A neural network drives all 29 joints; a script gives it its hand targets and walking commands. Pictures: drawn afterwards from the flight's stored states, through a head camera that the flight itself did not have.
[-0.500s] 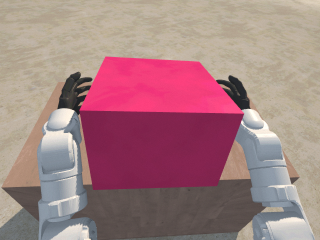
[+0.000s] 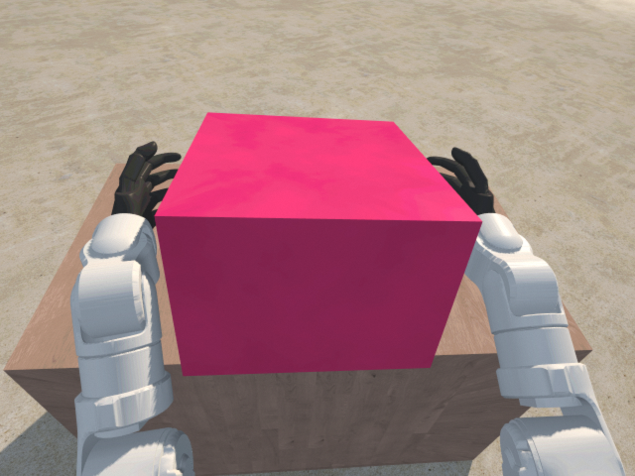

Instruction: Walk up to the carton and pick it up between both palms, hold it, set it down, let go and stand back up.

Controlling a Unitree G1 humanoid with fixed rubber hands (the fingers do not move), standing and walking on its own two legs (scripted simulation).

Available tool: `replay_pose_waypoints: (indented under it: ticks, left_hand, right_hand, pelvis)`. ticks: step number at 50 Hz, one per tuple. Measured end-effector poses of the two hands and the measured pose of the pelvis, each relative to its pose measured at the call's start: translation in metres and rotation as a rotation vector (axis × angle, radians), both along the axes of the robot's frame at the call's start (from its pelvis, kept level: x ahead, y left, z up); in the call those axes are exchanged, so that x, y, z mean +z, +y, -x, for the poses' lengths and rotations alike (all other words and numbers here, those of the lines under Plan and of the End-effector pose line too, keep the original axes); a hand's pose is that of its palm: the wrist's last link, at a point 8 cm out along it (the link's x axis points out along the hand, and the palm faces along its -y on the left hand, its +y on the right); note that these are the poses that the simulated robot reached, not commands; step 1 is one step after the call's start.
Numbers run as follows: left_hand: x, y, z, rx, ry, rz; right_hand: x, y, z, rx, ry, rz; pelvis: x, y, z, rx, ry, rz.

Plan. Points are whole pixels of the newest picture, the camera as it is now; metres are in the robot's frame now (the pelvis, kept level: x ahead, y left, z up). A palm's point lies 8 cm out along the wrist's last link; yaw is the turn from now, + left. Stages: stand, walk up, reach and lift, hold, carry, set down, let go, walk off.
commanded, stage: hold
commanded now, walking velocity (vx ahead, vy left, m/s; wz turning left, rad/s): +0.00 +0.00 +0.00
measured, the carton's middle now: (306, 226) +0.39 +0.01 +0.13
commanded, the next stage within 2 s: set down in 1.40 s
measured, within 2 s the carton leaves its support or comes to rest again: neither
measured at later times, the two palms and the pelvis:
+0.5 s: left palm (139, 215) +0.34 +0.19 +0.20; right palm (472, 219) +0.35 -0.18 +0.19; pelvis +0.00 +0.00 +0.00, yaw +0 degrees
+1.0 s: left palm (137, 215) +0.33 +0.20 +0.20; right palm (471, 213) +0.35 -0.18 +0.19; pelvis +0.00 +0.00 +0.00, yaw +0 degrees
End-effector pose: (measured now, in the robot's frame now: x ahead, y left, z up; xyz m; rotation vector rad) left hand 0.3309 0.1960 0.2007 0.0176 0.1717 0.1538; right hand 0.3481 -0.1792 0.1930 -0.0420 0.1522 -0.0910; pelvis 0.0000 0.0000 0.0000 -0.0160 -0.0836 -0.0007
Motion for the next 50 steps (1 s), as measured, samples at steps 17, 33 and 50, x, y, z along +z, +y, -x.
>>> replay_pose_waypoints:
  ticks: [17,33,50]
  left_hand:
    - [-0.0014,0.0007,-0.0022,-0.009,0.008,-0.007]
    - [-0.0009,-0.0034,-0.0065,-0.014,0.002,-0.013]
    - [-0.0001,-0.0003,-0.0027,0.005,-0.001,-0.003]
  right_hand:
    - [-0.0037,0.0005,0.0013,-0.009,0.008,-0.006]
    - [-0.0058,-0.0036,-0.0007,-0.014,0.002,-0.002]
    - [-0.0014,-0.0003,-0.0040,0.004,0.000,0.003]
  pelvis:
    - [0.0000,0.0021,0.0038,0.001,0.007,0.000]
    - [0.0003,0.0032,-0.0016,-0.005,0.007,-0.001]
    - [0.0001,0.0006,-0.0049,-0.001,-0.003,-0.001]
